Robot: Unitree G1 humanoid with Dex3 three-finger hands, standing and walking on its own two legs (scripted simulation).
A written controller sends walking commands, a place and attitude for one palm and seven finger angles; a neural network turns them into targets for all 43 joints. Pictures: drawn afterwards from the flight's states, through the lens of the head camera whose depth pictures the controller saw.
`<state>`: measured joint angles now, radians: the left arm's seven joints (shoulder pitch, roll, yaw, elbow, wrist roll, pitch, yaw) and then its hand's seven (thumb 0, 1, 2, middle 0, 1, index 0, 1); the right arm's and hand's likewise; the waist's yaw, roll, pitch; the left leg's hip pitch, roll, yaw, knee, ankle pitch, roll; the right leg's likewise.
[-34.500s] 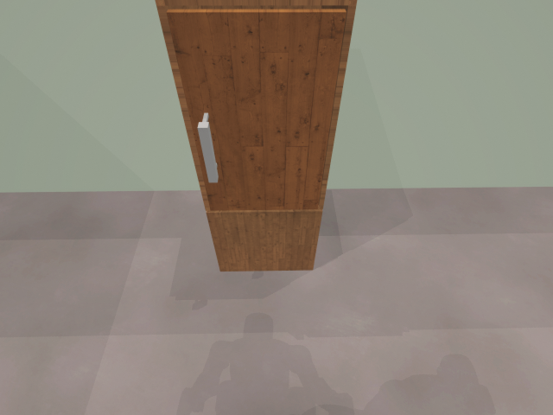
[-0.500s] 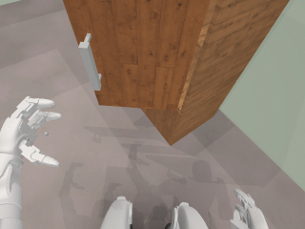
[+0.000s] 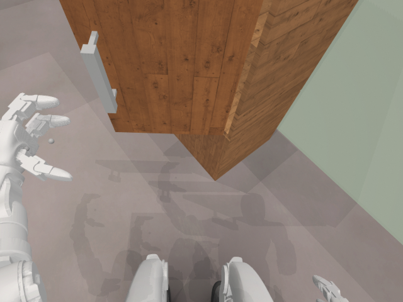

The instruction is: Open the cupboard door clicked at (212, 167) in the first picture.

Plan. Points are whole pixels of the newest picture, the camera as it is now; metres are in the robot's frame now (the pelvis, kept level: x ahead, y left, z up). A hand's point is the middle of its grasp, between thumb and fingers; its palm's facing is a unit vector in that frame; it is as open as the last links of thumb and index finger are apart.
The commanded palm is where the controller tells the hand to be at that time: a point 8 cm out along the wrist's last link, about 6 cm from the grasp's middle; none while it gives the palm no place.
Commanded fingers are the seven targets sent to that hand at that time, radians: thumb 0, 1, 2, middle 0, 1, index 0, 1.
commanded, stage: move the hooked fingers beside the handle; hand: left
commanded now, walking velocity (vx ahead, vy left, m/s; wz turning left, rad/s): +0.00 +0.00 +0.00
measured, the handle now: (103, 76) +0.57 +0.23 +0.04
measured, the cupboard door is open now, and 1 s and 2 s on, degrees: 51 51 51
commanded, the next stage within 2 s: slide the fingers in behind the handle in 1.64 s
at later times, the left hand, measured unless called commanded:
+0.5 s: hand (61, 109) +0.47 +0.29 +0.04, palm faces +0.02 -1.00 -0.02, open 14.0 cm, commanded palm +0.46 +0.33 +0.04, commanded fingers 0.00 -0.50 0.30 -0.30 -1.20 -0.30 -1.20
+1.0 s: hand (66, 88) +0.52 +0.29 +0.04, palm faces +0.02 -1.00 -0.03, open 14.0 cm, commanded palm +0.51 +0.33 +0.04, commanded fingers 0.00 -0.50 0.30 -0.30 -1.20 -0.30 -1.20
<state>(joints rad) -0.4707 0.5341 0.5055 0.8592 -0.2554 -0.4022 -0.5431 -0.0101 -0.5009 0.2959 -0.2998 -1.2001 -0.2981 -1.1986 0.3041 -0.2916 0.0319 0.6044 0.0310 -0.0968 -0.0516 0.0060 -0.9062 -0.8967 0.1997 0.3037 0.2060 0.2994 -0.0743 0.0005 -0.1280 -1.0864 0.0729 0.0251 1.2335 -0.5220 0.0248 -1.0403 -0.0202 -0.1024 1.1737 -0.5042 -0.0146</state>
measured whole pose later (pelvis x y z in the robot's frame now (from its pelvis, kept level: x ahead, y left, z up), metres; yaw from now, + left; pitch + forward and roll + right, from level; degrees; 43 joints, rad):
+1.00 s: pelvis -0.01 +0.01 -0.03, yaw -3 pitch +29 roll -6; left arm -0.97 0.85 0.59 1.22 -0.08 -0.34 -0.51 -0.01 -0.50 0.30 -0.30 -1.20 -0.30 -1.20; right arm 0.35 -0.30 0.09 0.58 0.00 0.06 -0.03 0.00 -0.91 -0.90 0.20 0.30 0.21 0.30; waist -0.21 0.02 -0.10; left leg -1.32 0.10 0.00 1.35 -0.54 0.04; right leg -1.26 0.01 -0.11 1.24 -0.50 0.00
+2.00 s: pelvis +0.00 +0.01 -0.02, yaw -2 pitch +27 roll -6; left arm -0.89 0.72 0.52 1.16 -0.10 -0.39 -0.45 -0.01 -0.50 0.30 -0.30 -1.20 -0.30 -1.20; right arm 0.33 -0.29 0.07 0.60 0.00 0.07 -0.02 0.00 -0.91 -0.90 0.20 0.30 0.21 0.30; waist -0.18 0.02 -0.11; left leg -1.25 0.09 0.00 1.31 -0.54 0.03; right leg -1.18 0.00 -0.12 1.20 -0.50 -0.01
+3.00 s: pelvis +0.01 +0.01 -0.01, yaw -1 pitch +27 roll -5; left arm -0.89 0.57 0.44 1.14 -0.09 -0.43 -0.29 -0.01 -0.50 0.30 -0.30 -1.20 -0.30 -1.20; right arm 0.34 -0.27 0.06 0.62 -0.01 0.06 0.00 0.00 -0.91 -0.90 0.20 0.30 0.21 0.30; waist -0.18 0.02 -0.12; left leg -1.23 0.08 0.01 1.29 -0.54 0.03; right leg -1.17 0.00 -0.10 1.20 -0.51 -0.01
